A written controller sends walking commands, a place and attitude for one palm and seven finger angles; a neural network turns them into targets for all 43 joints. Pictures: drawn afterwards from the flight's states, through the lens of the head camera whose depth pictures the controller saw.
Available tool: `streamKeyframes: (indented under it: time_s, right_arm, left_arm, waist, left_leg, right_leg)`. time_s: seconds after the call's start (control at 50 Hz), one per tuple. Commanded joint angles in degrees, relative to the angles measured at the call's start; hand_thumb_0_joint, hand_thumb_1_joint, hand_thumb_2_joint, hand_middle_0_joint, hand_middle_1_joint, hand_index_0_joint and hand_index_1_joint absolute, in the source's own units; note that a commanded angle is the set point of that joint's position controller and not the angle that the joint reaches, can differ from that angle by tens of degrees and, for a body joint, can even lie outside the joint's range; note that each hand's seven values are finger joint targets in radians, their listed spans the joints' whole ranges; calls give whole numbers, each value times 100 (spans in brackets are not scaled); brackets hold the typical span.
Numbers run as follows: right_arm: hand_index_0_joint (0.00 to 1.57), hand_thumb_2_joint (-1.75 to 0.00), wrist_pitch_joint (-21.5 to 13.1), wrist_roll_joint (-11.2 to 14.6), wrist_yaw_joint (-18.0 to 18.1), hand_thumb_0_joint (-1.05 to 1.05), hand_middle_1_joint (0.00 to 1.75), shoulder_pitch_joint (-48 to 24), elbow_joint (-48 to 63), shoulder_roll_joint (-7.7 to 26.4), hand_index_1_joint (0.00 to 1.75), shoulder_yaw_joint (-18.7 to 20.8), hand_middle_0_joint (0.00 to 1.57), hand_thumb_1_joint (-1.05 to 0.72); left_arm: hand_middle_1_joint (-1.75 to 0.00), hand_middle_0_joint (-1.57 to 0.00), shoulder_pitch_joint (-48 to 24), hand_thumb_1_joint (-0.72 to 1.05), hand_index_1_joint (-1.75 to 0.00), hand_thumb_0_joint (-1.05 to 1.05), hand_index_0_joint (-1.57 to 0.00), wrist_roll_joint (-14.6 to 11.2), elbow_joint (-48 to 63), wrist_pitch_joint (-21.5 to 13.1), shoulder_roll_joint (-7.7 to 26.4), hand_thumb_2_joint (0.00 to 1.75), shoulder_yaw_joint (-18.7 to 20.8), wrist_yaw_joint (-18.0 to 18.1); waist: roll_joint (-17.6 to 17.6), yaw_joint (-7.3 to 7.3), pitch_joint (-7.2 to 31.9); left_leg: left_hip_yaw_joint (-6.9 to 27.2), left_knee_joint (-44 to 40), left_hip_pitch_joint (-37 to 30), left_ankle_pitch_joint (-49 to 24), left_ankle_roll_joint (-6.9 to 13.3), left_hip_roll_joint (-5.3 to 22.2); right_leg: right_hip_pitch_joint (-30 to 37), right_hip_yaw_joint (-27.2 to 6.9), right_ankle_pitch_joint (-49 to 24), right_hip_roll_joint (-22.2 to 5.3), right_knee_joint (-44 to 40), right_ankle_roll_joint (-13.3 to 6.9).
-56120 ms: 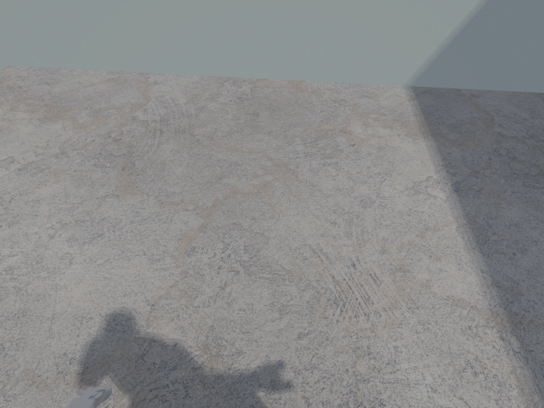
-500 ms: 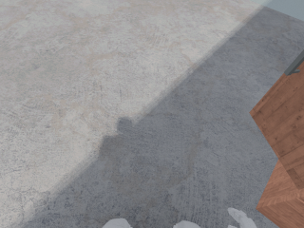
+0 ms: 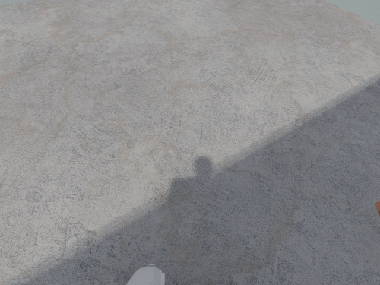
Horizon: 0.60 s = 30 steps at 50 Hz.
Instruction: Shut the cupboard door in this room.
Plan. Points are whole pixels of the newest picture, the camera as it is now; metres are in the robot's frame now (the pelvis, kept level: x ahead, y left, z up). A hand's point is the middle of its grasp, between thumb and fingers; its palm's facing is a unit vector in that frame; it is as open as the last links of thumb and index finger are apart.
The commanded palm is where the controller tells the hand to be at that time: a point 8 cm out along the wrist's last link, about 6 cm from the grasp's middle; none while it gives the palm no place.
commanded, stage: walk to a spot facing it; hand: left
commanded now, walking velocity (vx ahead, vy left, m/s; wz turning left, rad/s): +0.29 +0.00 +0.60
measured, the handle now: out of the picture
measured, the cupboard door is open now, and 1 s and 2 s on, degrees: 54 54 54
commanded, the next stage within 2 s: turn to face it in 0.78 s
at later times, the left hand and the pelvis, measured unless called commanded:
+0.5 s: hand (99, 225) +0.27 +0.25 -0.15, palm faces +0.20 -0.95 -0.25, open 7.4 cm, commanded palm none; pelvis +0.19 +0.02 -0.01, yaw +13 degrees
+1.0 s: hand (99, 253) +0.22 +0.25 -0.20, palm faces +0.54 -0.81 -0.22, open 7.3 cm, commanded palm none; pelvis +0.32 +0.08 -0.02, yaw +30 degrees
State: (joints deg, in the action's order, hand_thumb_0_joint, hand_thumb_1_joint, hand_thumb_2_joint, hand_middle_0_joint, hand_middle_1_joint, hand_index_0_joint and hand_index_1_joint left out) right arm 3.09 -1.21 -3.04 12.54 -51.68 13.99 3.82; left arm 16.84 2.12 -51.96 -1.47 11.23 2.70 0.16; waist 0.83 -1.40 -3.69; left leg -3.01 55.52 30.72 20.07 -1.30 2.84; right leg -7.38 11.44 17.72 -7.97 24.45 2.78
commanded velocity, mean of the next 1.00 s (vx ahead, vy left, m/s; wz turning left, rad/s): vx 0.15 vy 0.00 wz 0.37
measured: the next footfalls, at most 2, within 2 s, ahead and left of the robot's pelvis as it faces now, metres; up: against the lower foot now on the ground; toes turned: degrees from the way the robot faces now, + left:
left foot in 0.12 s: +0.14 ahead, +0.14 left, +0.00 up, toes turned +11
right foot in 0.52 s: +0.36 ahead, -0.07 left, +0.00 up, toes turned +9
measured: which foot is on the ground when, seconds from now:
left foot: up 0.00-0.10, down 0.12-0.52, up 0.54-0.92, down 0.94-1.00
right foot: down 0.00-0.12, up 0.14-0.50, down 0.52-0.94, up 0.96-1.00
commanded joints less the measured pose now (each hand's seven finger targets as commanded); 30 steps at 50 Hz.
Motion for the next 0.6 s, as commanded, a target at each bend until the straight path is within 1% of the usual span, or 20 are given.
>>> streamKeyframes:
  time_s: [0.0,0.04,0.06,0.08,0.1,0.12,0.14,0.16,0.18,0.22,0.3,0.4,0.44,0.46,0.48,0.5,0.52,0.54,0.56,0.58]
  right_arm:
    - [20,-90,-329,7,-47,0,30,-865,733,99,30,-47,20,-90]
    - [20,-90,-395,-18,-11,0,30,-339,607,279,30,-1,20,-90]
    - [20,-90,-429,-53,4,0,30,354,415,542,30,81,20,-90]
    - [20,-90,-451,-86,83,0,30,1183,248,1239,30,263,20,-90]
    - [20,-90,-473,-75,182,0,30,1855,95,1828,30,415,20,-90]
    - [20,-90,-405,-14,258,0,30,1953,-54,1808,30,414,20,-90]
    - [20,-90,-420,-18,257,0,30,1608,40,1590,30,325,20,-90]
    - [20,-90,-462,-34,310,0,30,1154,226,1329,30,242,20,-90]
    - [20,-90,-478,-44,339,0,30,691,293,1107,30,177,20,-90]
    - [20,-90,-551,-50,365,0,30,365,332,902,30,98,20,-90]
    - [20,-90,-604,-35,368,0,30,402,246,861,30,113,20,-90]
    - [20,-90,-581,-41,328,0,30,305,172,863,30,158,20,-90]
    - [20,-90,-549,-32,325,0,30,176,170,877,30,166,20,-90]
    - [20,-90,-534,-19,312,0,30,117,142,822,30,165,20,-90]
    - [20,-90,-541,30,291,0,30,104,147,653,30,138,20,-90]
    - [20,-90,-572,83,263,0,30,410,221,179,30,69,20,-90]
    - [20,-90,-532,66,273,0,30,423,315,322,30,95,20,-90]
    - [20,-90,-503,19,256,0,30,344,298,377,30,129,20,-90]
    - [20,-90,-471,3,262,0,30,369,190,333,30,146,20,-90]
    - [20,-90,-430,-6,240,0,30,278,102,321,30,109,20,-90]
  left_arm:
    - [-30,-20,548,90,-30,0,-20,-7,164,-146,1262,90,412,57]
    - [-30,-20,388,90,-30,0,-20,-35,163,-143,1368,90,447,27]
    - [-30,-20,328,90,-30,0,-20,-74,148,-131,1323,90,441,6]
    - [-30,-20,294,90,-30,0,-20,-120,333,-113,1058,90,403,-58]
    - [-30,-20,-205,90,-30,0,-20,-116,752,-95,716,90,250,-124]
    - [-30,-20,-802,90,-30,0,-20,-86,964,-48,851,90,242,-86]
    - [-30,-20,-895,90,-30,0,-20,-70,975,-80,856,90,279,-63]
    - [-30,-20,-885,90,-30,0,-20,-51,879,-72,758,90,285,-66]
    - [-30,-20,-738,90,-30,0,-20,-32,693,-25,780,90,306,-103]
    - [-30,-20,-393,90,-30,0,-20,-11,527,48,705,90,289,-164]
    - [-30,-20,-580,90,-30,0,-20,-28,586,78,613,90,245,-199]
    - [-30,-20,-785,90,-30,0,-20,-47,728,38,624,90,243,-218]
    - [-30,-20,-488,90,-30,0,-20,-48,670,-4,667,90,278,-208]
    - [-30,-20,-82,90,-30,0,-20,-33,557,-48,767,90,317,-189]
    - [-30,-20,572,90,-30,0,-20,-11,375,-119,1025,90,396,-149]
    - [-30,-20,1178,90,-30,0,-20,62,291,-195,1632,90,528,-73]
    - [-30,-20,1117,90,-30,0,-20,-15,331,-146,1731,90,500,-17]
    - [-30,-20,638,90,-30,0,-20,-50,457,-124,1487,90,450,20]
    - [-30,-20,140,90,-30,0,-20,-50,530,-131,1142,90,387,72]
    - [-30,-20,-69,90,-30,0,-20,-55,573,-136,927,90,305,78]
  waist:
    - [1068,470,254]
    - [862,157,504]
    - [340,-199,903]
    - [-986,-640,1448]
    - [-2072,-939,1588]
    - [-1249,-952,1326]
    - [-742,-754,946]
    - [-816,-565,604]
    - [-1111,-368,340]
    - [-975,-91,229]
    - [-650,-11,227]
    - [-573,76,32]
    - [-448,253,66]
    - [-297,447,108]
    - [209,723,384]
    - [1963,918,1047]
    - [2003,760,1056]
    - [1233,550,550]
    - [1333,294,421]
    - [1054,197,370]
  left_leg:
    - [-475,-1513,84,154,112,-82]
    - [-717,-2159,-963,-28,232,-332]
    - [-629,-2764,-2228,-416,292,-445]
    - [959,-3036,-3744,-395,731,558]
    - [3265,-3573,-4497,-1146,1435,1956]
    - [3377,-3789,-4358,-1064,1656,2170]
    - [3018,-3879,-3519,-154,1559,2022]
    - [2836,-3897,-2923,102,1403,1732]
    - [2365,-4038,-2312,363,1219,1475]
    - [1840,-4136,-1933,64,1115,1090]
    - [1646,-4265,-1977,-216,1300,995]
    - [1510,-4109,-1584,-324,1224,875]
    - [1501,-3706,-1198,-335,1122,806]
    - [1362,-3203,-907,-297,966,562]
    - [1040,-2157,-288,-39,743,139]
    - [298,-43,491,1063,392,-695]
    - [476,1374,744,1634,357,-619]
    - [717,1818,926,1102,356,-299]
    - [727,2016,853,529,298,-98]
    - [672,2074,688,178,195,78]
  right_leg:
    - [948,-357,-2197,-1271,-393,-700]
    - [655,-78,-2665,-1243,340,-584]
    - [135,241,-2568,-1020,1532,-396]
    - [-1380,388,-906,-532,3106,-98]
    - [-3257,-68,1827,257,4592,163]
    - [-3737,-852,1649,87,5038,21]
    - [-3528,-950,1364,-76,4976,-62]
    - [-3503,-1006,1019,-126,4902,-45]
    - [-3259,-1162,645,-242,4647,-6]
    - [-2884,-1089,171,-92,4173,34]
    - [-2729,-1035,-217,10,2993,99]
    - [-1847,-826,-715,292,1664,136]
    - [-975,-740,-860,469,1202,119]
    - [-323,-716,-888,567,816,80]
    - [759,-1165,-529,216,317,-20]
    - [1707,-3122,344,-1411,-604,-500]
    - [1242,-4216,854,-2142,-1277,-902]
    - [726,-3837,1288,-2039,-1397,-982]
    - [274,-3477,966,-1854,-1399,-782]
    - [-67,-2672,112,-1632,-1232,-783]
